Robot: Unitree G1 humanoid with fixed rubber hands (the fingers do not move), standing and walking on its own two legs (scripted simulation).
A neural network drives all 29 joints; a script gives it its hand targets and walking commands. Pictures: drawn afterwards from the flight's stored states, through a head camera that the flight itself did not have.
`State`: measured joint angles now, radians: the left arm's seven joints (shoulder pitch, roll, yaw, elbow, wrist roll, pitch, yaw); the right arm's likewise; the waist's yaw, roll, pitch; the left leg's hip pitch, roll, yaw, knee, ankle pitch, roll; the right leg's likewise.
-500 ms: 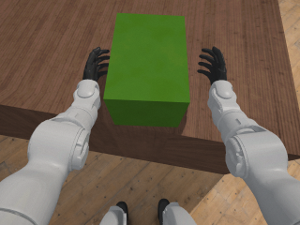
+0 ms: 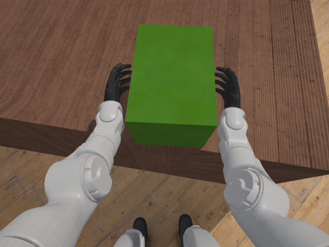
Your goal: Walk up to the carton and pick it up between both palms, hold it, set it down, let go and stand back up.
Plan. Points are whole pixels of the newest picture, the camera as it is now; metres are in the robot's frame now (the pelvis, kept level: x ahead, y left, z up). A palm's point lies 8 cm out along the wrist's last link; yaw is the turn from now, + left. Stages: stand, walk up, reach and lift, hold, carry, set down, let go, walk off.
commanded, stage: reach and lift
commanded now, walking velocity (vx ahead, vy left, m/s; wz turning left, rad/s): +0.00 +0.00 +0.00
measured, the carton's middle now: (172, 88) +0.50 -0.04 -0.05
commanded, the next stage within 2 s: none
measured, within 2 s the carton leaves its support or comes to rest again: leaves its support in 1.72 s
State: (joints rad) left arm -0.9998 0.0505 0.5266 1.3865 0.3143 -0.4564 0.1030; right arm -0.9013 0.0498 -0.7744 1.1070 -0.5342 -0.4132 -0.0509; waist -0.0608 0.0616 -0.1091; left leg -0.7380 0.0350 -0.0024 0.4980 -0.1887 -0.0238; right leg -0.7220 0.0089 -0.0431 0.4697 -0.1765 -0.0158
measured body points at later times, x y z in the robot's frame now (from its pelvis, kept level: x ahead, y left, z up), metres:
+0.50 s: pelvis +0.02 +0.00 +0.01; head +0.16 +0.00 +0.44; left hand +0.47 +0.11 +0.00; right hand +0.44 -0.19 +0.00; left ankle +0.00 +0.13 -0.73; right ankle +0.00 -0.11 -0.73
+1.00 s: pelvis +0.02 +0.00 +0.01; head +0.16 +0.00 +0.44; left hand +0.47 +0.11 +0.00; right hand +0.44 -0.19 +0.00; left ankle +0.00 +0.13 -0.73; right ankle +0.00 -0.11 -0.73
